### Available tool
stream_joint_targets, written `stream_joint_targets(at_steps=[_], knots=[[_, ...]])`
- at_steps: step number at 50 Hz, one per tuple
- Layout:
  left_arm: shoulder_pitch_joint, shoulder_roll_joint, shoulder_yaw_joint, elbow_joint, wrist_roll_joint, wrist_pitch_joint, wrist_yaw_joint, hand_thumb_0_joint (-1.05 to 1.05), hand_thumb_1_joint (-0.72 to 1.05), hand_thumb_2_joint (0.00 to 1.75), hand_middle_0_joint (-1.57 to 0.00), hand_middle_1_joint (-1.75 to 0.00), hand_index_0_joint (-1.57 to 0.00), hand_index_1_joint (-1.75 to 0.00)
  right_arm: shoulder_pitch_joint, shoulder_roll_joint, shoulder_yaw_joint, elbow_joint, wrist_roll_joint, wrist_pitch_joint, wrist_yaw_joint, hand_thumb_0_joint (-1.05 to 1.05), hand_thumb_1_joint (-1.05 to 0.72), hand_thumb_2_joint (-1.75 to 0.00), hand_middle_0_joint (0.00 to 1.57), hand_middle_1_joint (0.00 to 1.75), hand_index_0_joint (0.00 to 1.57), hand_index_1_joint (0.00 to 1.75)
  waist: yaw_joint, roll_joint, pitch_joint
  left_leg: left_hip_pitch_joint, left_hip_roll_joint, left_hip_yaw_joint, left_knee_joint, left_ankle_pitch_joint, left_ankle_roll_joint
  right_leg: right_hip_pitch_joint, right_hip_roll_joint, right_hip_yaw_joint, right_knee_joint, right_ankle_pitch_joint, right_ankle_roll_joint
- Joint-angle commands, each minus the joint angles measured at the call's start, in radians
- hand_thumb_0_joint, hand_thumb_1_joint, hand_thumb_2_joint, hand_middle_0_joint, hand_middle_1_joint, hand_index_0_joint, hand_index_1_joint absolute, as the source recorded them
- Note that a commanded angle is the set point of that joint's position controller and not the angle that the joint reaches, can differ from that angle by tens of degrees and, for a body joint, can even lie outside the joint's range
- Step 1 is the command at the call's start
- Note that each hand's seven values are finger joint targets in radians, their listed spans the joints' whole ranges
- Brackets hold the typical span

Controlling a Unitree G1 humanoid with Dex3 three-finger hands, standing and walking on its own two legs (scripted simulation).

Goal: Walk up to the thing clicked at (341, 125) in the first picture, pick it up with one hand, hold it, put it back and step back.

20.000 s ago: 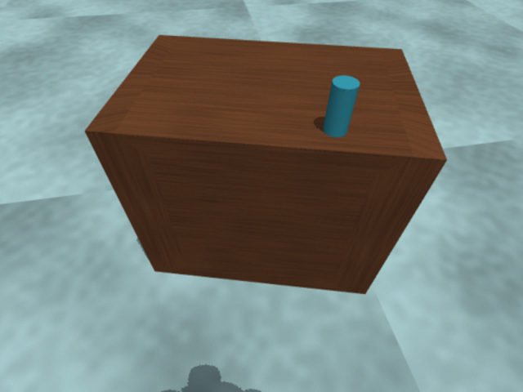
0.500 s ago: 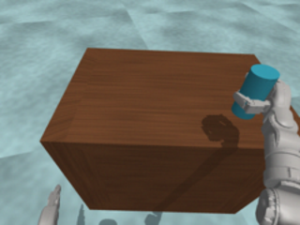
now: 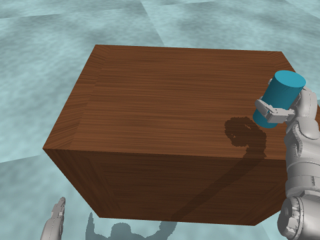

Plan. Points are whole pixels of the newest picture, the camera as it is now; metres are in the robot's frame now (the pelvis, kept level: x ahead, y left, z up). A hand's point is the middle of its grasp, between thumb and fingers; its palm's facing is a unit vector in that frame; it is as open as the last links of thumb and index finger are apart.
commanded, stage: lower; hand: right
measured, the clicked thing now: (276, 101) +0.43 -0.26 +0.15
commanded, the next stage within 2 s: loosen in 1.22 s
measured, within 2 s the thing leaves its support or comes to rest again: rests again in 1.08 s
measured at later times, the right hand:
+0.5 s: hand (266, 113) +0.44 -0.26 +0.09, palm faces +0.30 +0.95 +0.02, open 9.1 cm
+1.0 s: hand (262, 118) +0.45 -0.26 +0.06, palm faces +0.31 +0.95 +0.01, open 9.0 cm
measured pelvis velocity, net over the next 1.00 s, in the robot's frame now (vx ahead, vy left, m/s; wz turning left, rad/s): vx -0.01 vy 0.00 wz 0.00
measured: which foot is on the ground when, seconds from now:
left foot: down 0.00-1.00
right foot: down 0.00-1.00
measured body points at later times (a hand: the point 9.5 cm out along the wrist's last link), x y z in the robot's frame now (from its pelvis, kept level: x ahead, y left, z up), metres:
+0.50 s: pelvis -0.01 +0.00 -0.01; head +0.04 -0.02 +0.43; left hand +0.14 +0.26 -0.07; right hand +0.42 -0.31 +0.10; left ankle +0.04 +0.14 -0.73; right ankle -0.02 -0.13 -0.73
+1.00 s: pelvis -0.01 +0.00 -0.03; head +0.06 -0.03 +0.42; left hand +0.14 +0.26 -0.07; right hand +0.42 -0.31 +0.07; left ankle +0.04 +0.14 -0.73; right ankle -0.02 -0.13 -0.73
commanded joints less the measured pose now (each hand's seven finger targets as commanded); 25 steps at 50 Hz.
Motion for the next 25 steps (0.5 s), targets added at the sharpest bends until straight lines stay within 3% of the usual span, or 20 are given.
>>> stream_joint_targets(at_steps=[1, 3, 5, 6, 7, 9, 11, 12, 14, 16, 17, 18, 19, 20, 23, 25], knots=[[-0.042, 0.108, 0.012, -0.161, -0.008, -0.046, 0.0, 0.0, -0.55, 0.06, -0.05, -0.04, -0.04, -0.05, -0.427, -0.246, -0.036, -0.192, 0.013, -0.106, 0.014, 0.0, -0.24, -1.29, 1.3, 1.42, 1.34, 1.42, 0.001, -0.03, -0.28, 0.177, -0.032, 0.025, -0.026, 0.23, 0.026, 0.033, 0.022, -0.013, -0.061, 0.3, -0.016], [-0.048, 0.155, 0.064, -0.165, -0.009, -0.041, 0.008, 0.0, -0.55, 0.06, -0.05, -0.04, -0.04, -0.05, -0.468, -0.297, -0.063, -0.229, 0.012, -0.134, 0.012, 0.0, -0.27, -1.3, 1.31, 1.43, 1.35, 1.43, 0.008, -0.05, -0.343, 0.174, -0.031, 0.018, -0.015, 0.244, 0.025, 0.072, 0.021, -0.013, -0.049, 0.31, -0.017], [-0.043, 0.145, 0.041, -0.191, -0.006, -0.038, 0.003, 0.0, -0.55, 0.06, -0.05, -0.04, -0.04, -0.05, -0.417, -0.272, -0.045, -0.148, 0.004, -0.144, 0.016, 0.0, -0.27, -1.32, 1.32, 1.45, 1.36, 1.45, 0.02, -0.047, -0.315, 0.156, -0.032, 0.016, -0.009, 0.224, 0.025, 0.037, 0.022, -0.013, -0.043, 0.279, -0.017], [-0.043, 0.141, 0.042, -0.206, -0.006, -0.037, 0.003, 0.0, -0.55, 0.06, -0.05, -0.04, -0.04, -0.05, -0.458, -0.266, -0.04, -0.199, 0.007, -0.158, 0.015, 0.0, -0.28, -1.32, 1.33, 1.46, 1.37, 1.46, 0.02, -0.05, -0.344, 0.165, -0.032, 0.016, -0.006, 0.224, 0.024, 0.04, 0.022, -0.012, -0.039, 0.276, -0.018], [-0.033, 0.144, 0.048, -0.172, -0.006, -0.033, 0.006, 0.0, -0.55, 0.06, -0.05, -0.04, -0.04, -0.05, -0.424, -0.276, -0.056, -0.12, 0.007, -0.165, 0.014, 0.0, -0.27, -1.32, 1.32, 1.45, 1.37, 1.45, 0.024, -0.052, -0.326, 0.136, -0.033, 0.016, -0.001, 0.217, 0.026, 0.033, 0.02, -0.012, -0.029, 0.277, -0.016], [-0.06, 0.139, 0.031, -0.225, -0.005, -0.035, 0.007, 0.0, -0.55, 0.06, -0.05, -0.04, -0.04, -0.05, -0.508, -0.305, -0.056, -0.225, 0.006, -0.193, 0.013, 0.0, -0.27, -1.31, 1.31, 1.44, 1.36, 1.44, 0.021, -0.081, -0.393, 0.142, -0.034, 0.015, 0.01, 0.213, 0.026, 0.058, 0.017, -0.01, -0.02, 0.275, -0.016], [-0.012, 0.167, 0.063, -0.177, -0.002, -0.029, 0.013, 0.0, -0.55, 0.07, -0.05, -0.04, -0.04, -0.05, -0.415, -0.296, -0.063, -0.091, 0.002, -0.191, 0.011, 0.0, -0.25, -1.33, 1.33, 1.46, 1.37, 1.46, 0.03, -0.068, -0.326, 0.109, -0.034, 0.017, 0.01, 0.179, 0.027, 0.012, 0.019, -0.007, -0.017, 0.235, -0.017], [-0.026, 0.156, 0.047, -0.19, -0.002, -0.027, 0.01, 0.0, -0.55, 0.06, -0.05, -0.04, -0.04, -0.05, -0.417, -0.28, -0.052, -0.105, 0.004, -0.198, 0.012, 0.0, -0.25, -1.32, 1.32, 1.45, 1.36, 1.45, 0.026, -0.054, -0.317, 0.11, -0.034, 0.016, 0.009, 0.164, 0.027, -0.012, 0.02, -0.006, -0.02, 0.211, -0.02], [-0.068, 0.129, 0.019, -0.215, 0.0, -0.034, 0.01, 0.0, -0.55, 0.06, -0.05, -0.04, -0.04, -0.05, -0.469, -0.293, -0.059, -0.123, 0.003, -0.223, 0.014, 0.0, -0.23, -1.32, 1.31, 1.45, 1.36, 1.45, 0.025, -0.079, -0.381, 0.123, -0.033, 0.012, 0.033, 0.208, 0.027, -0.003, 0.018, -0.007, 0.007, 0.267, -0.015], [-0.054, 0.17, 0.052, -0.229, 0.002, -0.031, 0.016, 0.0, -0.55, 0.06, -0.05, -0.04, -0.04, -0.05, -0.481, -0.328, -0.069, -0.126, -0.002, -0.237, 0.013, 0.0, -0.24, -1.32, 1.31, 1.45, 1.36, 1.45, 0.032, -0.09, -0.415, 0.114, -0.035, 0.013, 0.048, 0.225, 0.027, 0.009, 0.016, -0.004, 0.023, 0.295, -0.012], [-0.021, 0.144, 0.028, -0.224, 0.001, -0.029, 0.012, 0.0, -0.55, 0.06, -0.05, -0.04, -0.04, -0.05, -0.491, -0.311, -0.062, -0.137, 0.0, -0.241, 0.013, 0.0, -0.25, -1.31, 1.31, 1.44, 1.35, 1.44, 0.034, -0.086, -0.406, 0.109, -0.038, 0.016, 0.051, 0.228, 0.026, 0.017, 0.014, -0.003, 0.025, 0.31, -0.012], [-0.024, 0.139, 0.021, -0.224, 0.002, -0.029, 0.011, 0.0, -0.55, 0.06, -0.05, -0.04, -0.04, -0.05, -0.433, -0.277, -0.055, -0.041, -0.001, -0.238, 0.016, 0.0, -0.25, -1.32, 1.32, 1.45, 1.36, 1.45, 0.04, -0.065, -0.382, 0.087, -0.041, 0.02, 0.053, 0.214, 0.026, 0.0, 0.012, 0.001, 0.03, 0.309, -0.012], [-0.024, 0.141, 0.027, -0.225, 0.003, -0.027, 0.01, 0.0, -0.55, 0.07, -0.05, -0.04, -0.04, -0.05, -0.437, -0.27, -0.05, -0.032, -0.001, -0.244, 0.018, 0.0, -0.24, -1.32, 1.31, 1.45, 1.36, 1.45, 0.053, -0.064, -0.366, 0.073, -0.04, 0.017, 0.053, 0.201, 0.025, -0.026, 0.015, 0.0, 0.03, 0.278, -0.015], [-0.04, 0.122, 0.001, -0.245, 0.002, -0.028, 0.007, 0.0, -0.55, 0.07, -0.05, -0.04, -0.04, -0.05, -0.477, -0.297, -0.061, -0.092, 0.0, -0.258, 0.017, 0.0, -0.26, -1.31, 1.31, 1.44, 1.36, 1.44, 0.031, -0.069, -0.377, 0.1, -0.035, 0.015, 0.056, 0.201, 0.024, -0.04, 0.018, -0.004, 0.032, 0.263, -0.017], [-0.017, 0.165, 0.035, -0.265, 0.006, -0.025, 0.01, 0.0, -0.55, 0.06, -0.05, -0.04, -0.04, -0.05, -0.457, -0.341, -0.086, -0.034, -0.01, -0.268, 0.015, 0.0, -0.25, -1.31, 1.3, 1.44, 1.35, 1.44, 0.038, -0.084, -0.385, 0.091, -0.033, 0.012, 0.069, 0.192, 0.026, -0.059, 0.019, -0.004, 0.043, 0.251, -0.015], [0.001, 0.159, 0.039, -0.281, 0.005, -0.023, 0.005, 0.0, -0.55, 0.06, -0.05, -0.04, -0.04, -0.05, -0.46, -0.297, -0.061, -0.036, -0.008, -0.274, 0.019, 0.0, -0.24, -1.32, 1.31, 1.45, 1.35, 1.45, 0.05, -0.083, -0.372, 0.065, -0.038, 0.015, 0.072, 0.178, 0.027, -0.047, 0.016, 0.001, 0.042, 0.245, -0.015]])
